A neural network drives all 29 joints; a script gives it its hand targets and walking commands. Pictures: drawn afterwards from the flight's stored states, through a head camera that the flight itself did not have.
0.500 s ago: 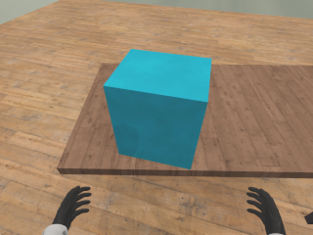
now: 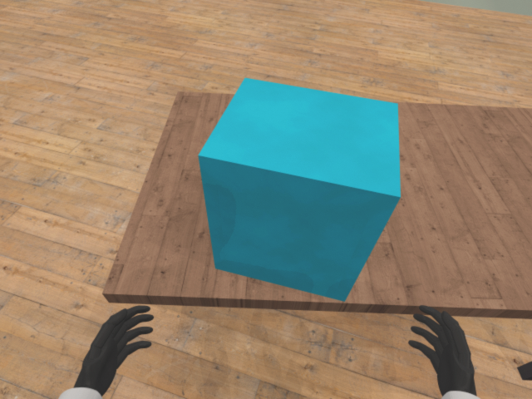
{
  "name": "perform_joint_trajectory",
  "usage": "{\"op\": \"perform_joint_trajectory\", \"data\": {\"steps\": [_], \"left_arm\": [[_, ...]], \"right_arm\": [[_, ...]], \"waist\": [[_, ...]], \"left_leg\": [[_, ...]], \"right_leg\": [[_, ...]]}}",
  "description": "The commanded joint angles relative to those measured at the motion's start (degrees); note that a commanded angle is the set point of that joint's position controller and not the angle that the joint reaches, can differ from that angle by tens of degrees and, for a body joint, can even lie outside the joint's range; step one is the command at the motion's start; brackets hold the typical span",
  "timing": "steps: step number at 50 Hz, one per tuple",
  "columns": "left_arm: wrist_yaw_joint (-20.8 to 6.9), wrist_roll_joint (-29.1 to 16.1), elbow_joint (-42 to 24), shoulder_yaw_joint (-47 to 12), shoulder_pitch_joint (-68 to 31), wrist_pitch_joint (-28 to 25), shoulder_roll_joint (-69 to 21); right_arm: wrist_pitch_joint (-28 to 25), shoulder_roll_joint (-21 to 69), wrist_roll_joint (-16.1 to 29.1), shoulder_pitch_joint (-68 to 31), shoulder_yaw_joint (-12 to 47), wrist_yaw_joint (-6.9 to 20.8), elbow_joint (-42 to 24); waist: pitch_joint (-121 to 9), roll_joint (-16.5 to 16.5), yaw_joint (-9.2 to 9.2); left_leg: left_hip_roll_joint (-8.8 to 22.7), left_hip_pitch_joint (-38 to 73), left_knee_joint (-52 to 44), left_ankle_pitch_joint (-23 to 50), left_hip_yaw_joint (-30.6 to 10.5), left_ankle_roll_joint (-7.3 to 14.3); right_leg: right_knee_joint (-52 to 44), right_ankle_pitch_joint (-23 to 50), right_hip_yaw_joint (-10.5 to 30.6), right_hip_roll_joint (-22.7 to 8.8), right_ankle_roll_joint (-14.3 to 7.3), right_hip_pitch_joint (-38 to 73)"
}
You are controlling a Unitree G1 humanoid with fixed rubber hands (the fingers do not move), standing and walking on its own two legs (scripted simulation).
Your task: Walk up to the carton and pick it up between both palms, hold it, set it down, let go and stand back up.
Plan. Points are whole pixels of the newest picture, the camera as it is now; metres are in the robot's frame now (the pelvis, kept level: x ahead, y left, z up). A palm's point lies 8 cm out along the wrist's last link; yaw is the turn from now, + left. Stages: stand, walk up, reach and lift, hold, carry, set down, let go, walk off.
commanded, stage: reach and lift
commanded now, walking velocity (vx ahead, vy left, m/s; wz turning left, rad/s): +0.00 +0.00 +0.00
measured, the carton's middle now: (297, 194) +0.47 -0.03 +0.03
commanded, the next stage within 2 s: none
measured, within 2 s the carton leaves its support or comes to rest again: neither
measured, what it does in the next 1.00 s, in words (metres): stands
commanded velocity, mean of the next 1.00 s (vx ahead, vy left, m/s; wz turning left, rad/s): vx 0.00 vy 0.00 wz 0.00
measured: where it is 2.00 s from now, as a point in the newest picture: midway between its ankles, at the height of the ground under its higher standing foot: outside the picture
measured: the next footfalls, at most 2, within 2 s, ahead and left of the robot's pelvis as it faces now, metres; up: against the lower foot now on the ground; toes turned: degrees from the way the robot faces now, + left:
none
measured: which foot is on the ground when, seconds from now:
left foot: down 0.00-1.00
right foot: down 0.00-1.00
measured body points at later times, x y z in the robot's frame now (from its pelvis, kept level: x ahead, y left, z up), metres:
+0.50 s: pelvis -0.01 +0.00 +0.00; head -0.02 +0.04 +0.45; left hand +0.28 +0.24 +0.05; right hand +0.24 -0.22 +0.04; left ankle +0.00 +0.08 -0.72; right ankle +0.04 -0.16 -0.72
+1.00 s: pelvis -0.02 -0.04 +0.01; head -0.02 -0.02 +0.46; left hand +0.35 +0.20 +0.12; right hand +0.30 -0.25 +0.10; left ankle +0.00 +0.08 -0.72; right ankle +0.04 -0.16 -0.72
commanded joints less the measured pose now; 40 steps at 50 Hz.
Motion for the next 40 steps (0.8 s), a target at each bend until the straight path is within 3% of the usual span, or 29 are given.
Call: {"op": "perform_joint_trajectory", "data": {"steps": [1,11,23,29,34,40], "left_arm": [[2.1,-4.1,-24.7,6.2,-9.0,-1.5,15.6],[2.9,-7.0,-27.3,4.7,-23.2,9.5,15.5],[2.7,-4.5,-23.8,6.3,-39.7,22.5,15.4],[2.0,-4.6,-19.0,6.7,-50.3,25.3,16.8],[0.9,-5.0,-9.6,6.9,-57.8,26.4,17.4],[-1.3,-4.4,2.3,8.6,-62.6,26.8,18.4]], "right_arm": [[-2.7,-10.2,2.6,-7.0,-6.2,0.8,-21.5],[4.7,-15.8,3.5,-17.7,-10.9,0.8,-25.3],[13.5,-19.5,4.1,-31.3,-13.0,0.3,-23.5],[18.3,-18.9,3.3,-40.2,-13.9,0.0,-21.7],[22.0,-17.8,1.5,-47.8,-14.5,-0.1,-18.7],[25.0,-16.3,-0.5,-53.1,-13.6,-1.1,-15.3]], "waist": [[-21.2,13.4,1.91],[-20.0,15.1,-1.54],[-20.7,13.8,-4.44],[-20.4,12.8,-5.82],[-19.8,11.6,-6.71],[-22.6,8.9,-6.86]], "left_leg": [[3.9,10.8,-15.8,28.8,-10.2,-8.5],[6.2,13.3,-18.2,27.0,-13.4,-9.7],[6.6,15.0,-20.1,26.0,-12.5,-9.4],[6.8,8.6,-24.3,13.1,-11.7,-6.8],[7.1,-2.1,-29.0,-1.9,-11.1,-3.5],[4.9,-9.8,-29.3,-3.8,-7.9,-0.7]], "right_leg": [[-7.7,12.4,1.8,0.2,-4.4,10.6],[-8.9,10.7,1.6,0.0,-3.9,7.7],[-9.7,13.4,1.2,0.2,-2.6,10.8],[-9.0,11.7,1.3,0.5,-1.8,16.0],[-7.2,10.1,1.2,0.9,-0.7,22.9],[-6.6,12.7,1.6,1.3,-0.8,31.3]]}}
